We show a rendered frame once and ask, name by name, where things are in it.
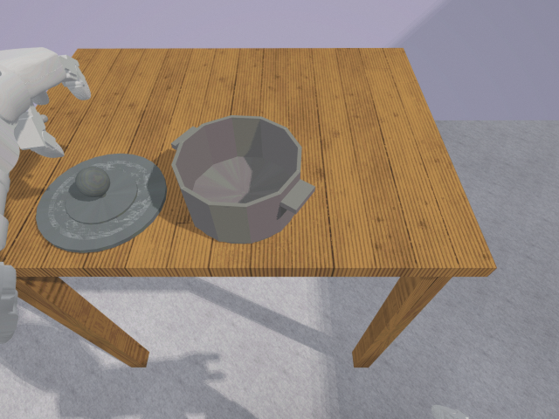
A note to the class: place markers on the pot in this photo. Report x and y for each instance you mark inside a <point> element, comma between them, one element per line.
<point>240,177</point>

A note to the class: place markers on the left robot upper arm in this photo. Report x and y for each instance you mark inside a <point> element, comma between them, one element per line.
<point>8,302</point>

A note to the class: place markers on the robot left forearm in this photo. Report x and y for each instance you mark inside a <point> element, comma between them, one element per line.
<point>14,100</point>

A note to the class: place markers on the knob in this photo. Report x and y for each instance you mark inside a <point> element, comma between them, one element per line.
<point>92,181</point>

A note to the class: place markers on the table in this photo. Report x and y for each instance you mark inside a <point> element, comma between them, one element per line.
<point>387,203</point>

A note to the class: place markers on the lid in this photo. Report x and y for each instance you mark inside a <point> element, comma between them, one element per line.
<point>74,222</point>

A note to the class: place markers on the robot left hand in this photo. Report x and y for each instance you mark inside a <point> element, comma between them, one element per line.
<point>41,69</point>

